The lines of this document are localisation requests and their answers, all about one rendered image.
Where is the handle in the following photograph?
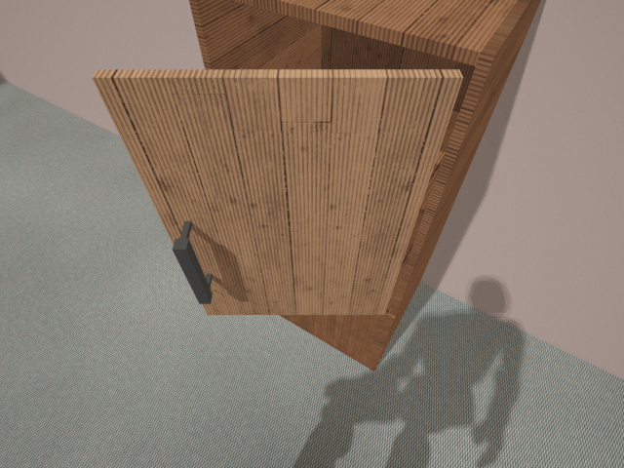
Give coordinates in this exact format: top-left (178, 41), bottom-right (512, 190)
top-left (173, 221), bottom-right (213, 304)

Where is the cupboard door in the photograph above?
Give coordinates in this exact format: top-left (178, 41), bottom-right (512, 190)
top-left (92, 69), bottom-right (463, 315)

